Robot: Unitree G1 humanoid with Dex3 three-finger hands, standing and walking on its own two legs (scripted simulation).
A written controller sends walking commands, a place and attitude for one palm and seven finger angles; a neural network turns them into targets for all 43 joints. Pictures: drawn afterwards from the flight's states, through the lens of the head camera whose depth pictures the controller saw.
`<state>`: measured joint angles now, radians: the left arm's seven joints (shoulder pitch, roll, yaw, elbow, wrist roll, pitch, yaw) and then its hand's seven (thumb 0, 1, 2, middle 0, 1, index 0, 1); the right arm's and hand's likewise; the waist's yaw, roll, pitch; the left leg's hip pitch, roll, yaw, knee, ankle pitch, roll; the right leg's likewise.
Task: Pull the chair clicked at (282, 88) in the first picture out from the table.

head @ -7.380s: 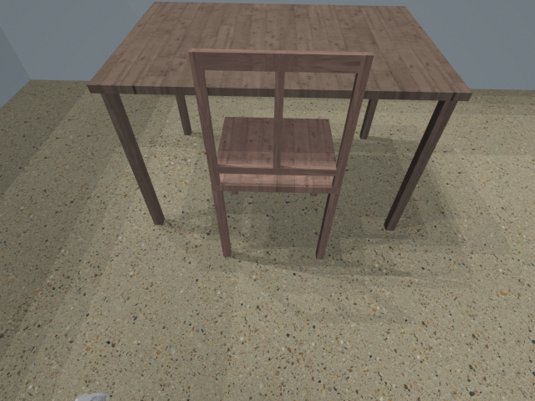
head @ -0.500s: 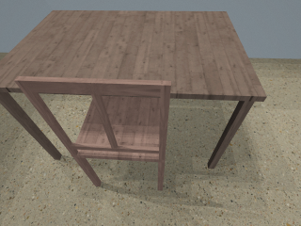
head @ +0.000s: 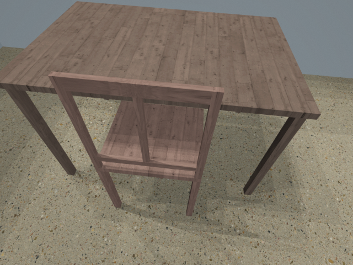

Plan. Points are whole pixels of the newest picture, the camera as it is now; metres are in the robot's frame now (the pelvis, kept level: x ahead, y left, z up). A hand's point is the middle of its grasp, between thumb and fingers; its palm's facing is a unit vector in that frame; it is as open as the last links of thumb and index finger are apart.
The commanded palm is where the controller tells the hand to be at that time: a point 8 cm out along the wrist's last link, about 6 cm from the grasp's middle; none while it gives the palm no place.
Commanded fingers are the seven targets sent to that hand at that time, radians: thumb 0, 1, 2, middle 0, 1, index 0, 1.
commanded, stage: come to a stop and stand still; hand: left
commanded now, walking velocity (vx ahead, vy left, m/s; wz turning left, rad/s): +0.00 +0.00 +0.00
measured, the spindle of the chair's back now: (142, 133) +0.50 +0.15 -0.07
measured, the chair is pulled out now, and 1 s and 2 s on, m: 0.00 0.00 0.00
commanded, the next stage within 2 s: look again from close up in 0.52 s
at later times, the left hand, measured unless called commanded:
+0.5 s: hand out of the picture -0.04 +0.13 -0.17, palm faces +0.04 -0.99 -0.16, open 7.3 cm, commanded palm none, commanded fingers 0.00 0.90 0.90 -0.20 -0.30 -0.20 -0.30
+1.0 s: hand out of the picture +0.03 +0.18 -0.18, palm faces +0.04 -0.97 -0.23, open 7.3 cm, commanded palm none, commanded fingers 0.00 0.90 0.90 -0.20 -0.30 -0.20 -0.30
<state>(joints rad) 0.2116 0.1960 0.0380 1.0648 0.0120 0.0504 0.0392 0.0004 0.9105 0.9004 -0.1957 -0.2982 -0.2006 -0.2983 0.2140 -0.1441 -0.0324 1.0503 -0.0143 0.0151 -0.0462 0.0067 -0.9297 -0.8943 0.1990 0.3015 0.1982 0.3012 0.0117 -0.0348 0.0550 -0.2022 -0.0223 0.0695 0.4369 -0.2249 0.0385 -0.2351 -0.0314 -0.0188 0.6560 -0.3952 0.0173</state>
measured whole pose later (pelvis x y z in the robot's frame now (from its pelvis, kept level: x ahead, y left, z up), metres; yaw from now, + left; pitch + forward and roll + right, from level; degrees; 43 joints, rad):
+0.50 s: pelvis -0.03 -0.02 +0.00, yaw +0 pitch -1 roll +1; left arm 0.30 0.11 0.00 1.14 0.01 0.01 0.03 0.00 0.91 0.90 -0.20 -0.30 -0.20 -0.30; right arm 0.33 -0.12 -0.01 1.17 -0.01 0.02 -0.04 0.00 -0.91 -0.89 0.20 0.30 0.19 0.30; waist -0.01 0.00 0.03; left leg -0.21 0.02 0.05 0.39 -0.16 0.00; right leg -0.15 0.02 -0.04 0.43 -0.26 -0.04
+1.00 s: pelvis -0.01 +0.00 -0.01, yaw +1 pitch -1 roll -1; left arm 0.27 0.18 0.01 0.99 0.02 -0.01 0.05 0.00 0.91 0.90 -0.20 -0.30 -0.20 -0.30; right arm 0.21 -0.18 -0.03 1.02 -0.01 -0.01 -0.03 0.01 -0.91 -0.89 0.20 0.30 0.19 0.30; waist 0.00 0.00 0.02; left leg -0.27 0.01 0.05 0.58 -0.28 0.03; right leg -0.18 0.00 -0.04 0.55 -0.35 -0.01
